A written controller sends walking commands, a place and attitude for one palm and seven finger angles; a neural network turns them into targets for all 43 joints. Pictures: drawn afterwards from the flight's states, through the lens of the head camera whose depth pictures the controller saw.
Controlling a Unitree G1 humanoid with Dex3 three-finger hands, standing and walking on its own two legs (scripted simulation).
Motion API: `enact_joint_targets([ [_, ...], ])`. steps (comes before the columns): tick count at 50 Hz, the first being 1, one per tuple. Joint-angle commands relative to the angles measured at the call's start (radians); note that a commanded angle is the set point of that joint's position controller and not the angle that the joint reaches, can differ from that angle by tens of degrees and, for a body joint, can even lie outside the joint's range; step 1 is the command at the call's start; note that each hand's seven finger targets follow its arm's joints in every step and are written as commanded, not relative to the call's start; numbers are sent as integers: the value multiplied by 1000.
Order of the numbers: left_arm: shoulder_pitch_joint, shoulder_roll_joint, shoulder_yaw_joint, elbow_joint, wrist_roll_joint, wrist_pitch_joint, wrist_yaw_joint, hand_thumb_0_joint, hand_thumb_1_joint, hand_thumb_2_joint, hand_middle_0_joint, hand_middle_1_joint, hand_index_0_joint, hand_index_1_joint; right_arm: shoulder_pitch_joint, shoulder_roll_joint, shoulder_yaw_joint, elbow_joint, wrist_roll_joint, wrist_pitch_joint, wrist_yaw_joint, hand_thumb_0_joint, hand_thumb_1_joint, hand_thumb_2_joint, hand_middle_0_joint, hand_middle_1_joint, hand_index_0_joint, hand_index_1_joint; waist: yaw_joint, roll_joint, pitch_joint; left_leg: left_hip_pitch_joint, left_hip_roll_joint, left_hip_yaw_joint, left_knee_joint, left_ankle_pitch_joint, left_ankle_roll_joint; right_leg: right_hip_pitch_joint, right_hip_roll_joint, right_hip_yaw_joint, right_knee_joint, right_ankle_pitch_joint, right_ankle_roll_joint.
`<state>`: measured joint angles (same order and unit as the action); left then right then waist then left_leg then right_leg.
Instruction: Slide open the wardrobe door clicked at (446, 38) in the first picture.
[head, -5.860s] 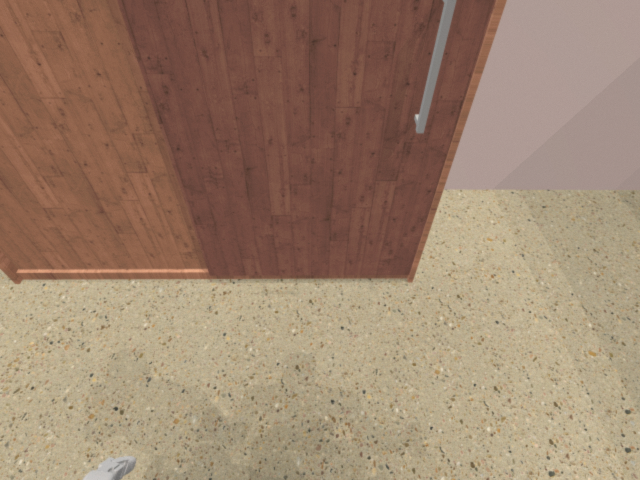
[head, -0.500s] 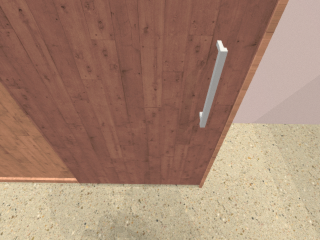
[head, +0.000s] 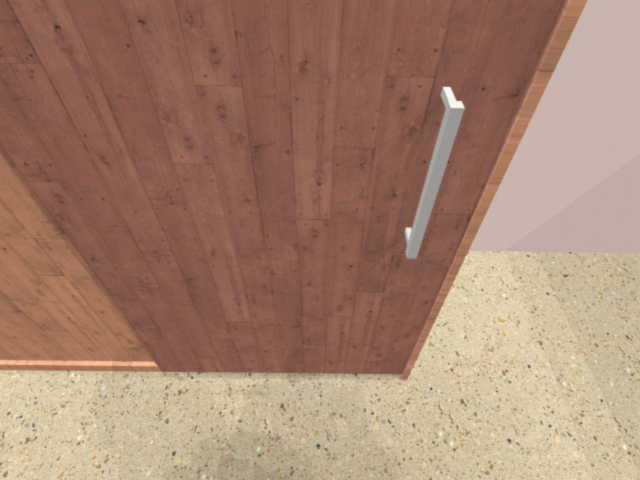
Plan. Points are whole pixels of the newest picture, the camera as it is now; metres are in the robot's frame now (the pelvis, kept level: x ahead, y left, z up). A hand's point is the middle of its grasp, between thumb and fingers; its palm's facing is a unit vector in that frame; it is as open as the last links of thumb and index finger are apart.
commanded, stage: look again from close up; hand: right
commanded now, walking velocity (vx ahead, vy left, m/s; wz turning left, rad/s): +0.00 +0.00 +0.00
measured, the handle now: (426, 185) +0.52 -0.14 +0.09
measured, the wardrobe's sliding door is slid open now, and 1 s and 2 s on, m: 0.00 0.00 0.00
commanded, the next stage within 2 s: raise the hand with hooked fingers in 0.14 s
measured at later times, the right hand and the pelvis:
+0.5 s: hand (487, 428) +0.19 -0.18 +0.00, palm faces +0.10 +0.99 -0.03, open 7.8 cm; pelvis -0.03 +0.01 -0.04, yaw -1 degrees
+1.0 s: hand (536, 451) +0.17 -0.22 +0.01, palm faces +0.00 +1.00 -0.06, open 10.6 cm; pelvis -0.05 +0.00 -0.07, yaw -1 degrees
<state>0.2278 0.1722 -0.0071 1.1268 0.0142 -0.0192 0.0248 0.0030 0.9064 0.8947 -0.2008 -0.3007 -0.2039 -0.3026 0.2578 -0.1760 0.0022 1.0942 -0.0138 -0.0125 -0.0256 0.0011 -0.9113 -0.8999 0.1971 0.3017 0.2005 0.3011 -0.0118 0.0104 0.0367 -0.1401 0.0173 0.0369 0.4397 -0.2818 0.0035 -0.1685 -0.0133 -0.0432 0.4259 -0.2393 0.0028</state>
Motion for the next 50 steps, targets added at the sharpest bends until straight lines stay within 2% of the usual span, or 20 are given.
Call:
enact_joint_targets([
  [1, 37, 113, 16, -34, -2, -14, 6, 0, 900, 900, -200, -300, -200, -300, 54, -122, -22, -30, 1, -15, -8, 0, -900, -900, 200, 300, 200, 300, 0, -8, 9, -25, 98, -78, -80, 187, 26, -10, -89, 79, -67, 183, -25],
  [11, 37, 113, 16, -31, -2, -13, 5, 0, 900, 900, -200, -300, -200, -300, 64, -120, -23, -30, 1, -17, -6, 0, -900, -900, 200, 300, 200, 300, 0, -1, 7, -30, 98, -83, -89, 189, 29, -4, -89, 76, -68, 177, -21],
  [12, 0, 183, 31, -138, 3, -16, -2, 0, 900, 900, -200, -300, -200, -300, 85, -243, -16, -90, -20, -32, -8, 0, -900, -900, 200, 300, 200, 300, 14, 23, 90, -78, 93, -96, -91, 331, 28, -2, -59, 97, -4, 206, -8],
  [13, -14, 247, 19, -449, -57, -157, 48, 0, 900, 900, -200, -300, -200, -300, -729, -410, -222, -1499, 180, -211, -13, 0, -877, -890, 202, 315, 202, 315, 116, -187, -434, -37, 7, -49, -20, 340, 16, 176, 12, 2, 23, 300, -46],
  [14, -7, 199, 9, -430, -46, -245, 70, 0, 900, 900, -200, -300, -200, -300, -128, -279, -140, -1278, 155, -150, -35, 0, -853, -880, 203, 330, 203, 330, -13, -296, -432, -29, 0, 2, 60, 220, 39, 264, -6, -19, -7, 381, -25],
  [15, -58, 151, -3, -392, -62, -269, 69, 0, 900, 900, -200, -300, -200, -300, 100, -21, -32, -974, 170, -44, -46, 0, -830, -870, 205, 345, 205, 345, 45, -99, -162, -156, -11, 48, 60, 131, 23, 71, -34, 1, -2, 270, -20],
  [16, -44, 199, 22, -459, -68, -292, 58, 0, 900, 900, -200, -300, -200, -300, -47, -41, -36, -1152, 202, -78, -38, 0, -807, -860, 207, 360, 207, 360, 71, -38, -44, -183, 2, 53, 45, 93, 12, -18, -10, 52, 21, 122, -32],
  [17, -55, 193, 30, -486, -60, -318, 61, 0, 900, 900, -200, -300, -200, -300, -9, -49, -64, -1097, 196, -115, -26, 0, -783, -850, 208, 375, 208, 375, 79, 65, 49, -256, 1, 56, 46, 30, 8, -96, 2, 54, 53, 36, -43],
  [19, -32, 206, 71, -510, -27, -346, 41, 0, 900, 900, -200, -300, -200, -300, 65, -128, -182, -1066, 200, -243, 33, 0, -737, -830, 212, 405, 212, 405, 35, 149, -131, -347, 0, 41, 147, -40, 1, -198, 20, 56, 187, 6, -36],
  [21, -59, 182, 85, -556, -14, -367, 9, 0, 900, 900, -200, -300, -200, -300, 304, -47, -187, -939, 243, -370, 145, 0, -690, -810, 215, 435, 215, 435, -27, 197, -146, -412, 0, 23, 273, -22, 5, -356, 27, 46, 308, 5, -14],
  [22, -58, 175, 92, -587, -22, -369, -11, 0, 900, 900, -200, -300, -200, -300, 398, -56, -221, -901, 262, -436, 211, 0, -667, -800, 217, 450, 217, 450, -64, 142, -162, -401, 10, -14, 329, 32, 15, -410, 37, 39, 364, 21, -6],
  [25, -109, 198, 104, -662, -24, -370, -40, 0, 900, 900, -200, -300, -200, -300, 352, -171, -293, -946, 296, -586, 417, 0, -597, -770, 222, 495, 222, 495, -61, 73, -219, -461, 31, -99, 463, 46, 21, -592, 50, 21, 533, -30, 6],
  [27, -111, 208, 109, -738, -39, -350, -34, 0, 900, 900, -200, -300, -200, -300, 326, -209, -324, -1037, 335, -501, 468, 0, -550, -750, 225, 525, 225, 525, -72, 51, -270, -454, 27, -133, 441, -64, 16, -604, 60, -3, 555, -67, -8],
  [29, -111, 208, 101, -800, -53, -334, -7, 0, 900, 900, -200, -300, -200, -300, 227, -223, -344, -1163, 393, -403, 459, 0, -503, -730, 228, 555, 228, 555, -49, 55, -241, -498, 23, -146, 374, -305, 6, -618, 54, 2, 551, -171, -15],
  [32, -51, 204, 87, -780, -36, -328, 29, 0, 900, 900, -200, -300, -200, -300, 45, -256, -354, -1407, 376, -409, 384, 0, -433, -700, 233, 600, 233, 600, 7, 8, -315, -522, -1, -126, 420, -129, -11, -553, 27, 40, 594, -75, -31],
  [34, -33, 203, 78, -747, -33, -331, 43, 0, 900, 900, -200, -300, -200, -300, -8, -257, -326, -1480, 354, -445, 355, 0, -387, -680, 237, 630, 237, 630, 24, -93, -305, -547, -23, -80, 458, -55, 10, -494, 10, 64, 588, -35, -30],
  [37, -27, 213, 61, -695, -33, -345, 62, 0, 900, 900, -200, -300, -200, -300, -57, -241, -269, -1471, 339, -464, 366, 0, -317, -650, 242, 675, 242, 675, 64, -75, -288, -575, -39, -53, 462, -42, 8, -482, 2, 85, 592, -35, -35],
  [42, -64, 216, 42, -680, -52, -354, 85, 0, 900, 900, -200, -300, -200, -300, 9, -308, -335, -1351, 344, -323, 396, 0, -200, -600, 250, 750, 250, 750, 19, -109, -275, -509, -32, -44, 378, -194, 11, -464, 8, 96, 490, -129, -24],
  [45, -75, 202, 38, -694, -54, -347, 87, 0, 900, 900, -200, -300, -200, -300, 68, -305, -379, -1339, 370, -244, 384, 0, -130, -570, 255, 795, 255, 795, -10, -44, -317, -433, -25, -25, 351, -153, 2, -417, 11, 94, 433, -92, -19],
  [50, -75, 201, 31, -690, -49, -351, 79, 0, 900, 900, -200, -300, -200, -300, 61, -285, -395, -1338, 392, -244, 349, 0, -13, -520, 263, 870, 263, 870, -12, -10, -262, -414, -35, 12, 338, -112, 2, -389, 5, 102, 374, -68, -9],
])
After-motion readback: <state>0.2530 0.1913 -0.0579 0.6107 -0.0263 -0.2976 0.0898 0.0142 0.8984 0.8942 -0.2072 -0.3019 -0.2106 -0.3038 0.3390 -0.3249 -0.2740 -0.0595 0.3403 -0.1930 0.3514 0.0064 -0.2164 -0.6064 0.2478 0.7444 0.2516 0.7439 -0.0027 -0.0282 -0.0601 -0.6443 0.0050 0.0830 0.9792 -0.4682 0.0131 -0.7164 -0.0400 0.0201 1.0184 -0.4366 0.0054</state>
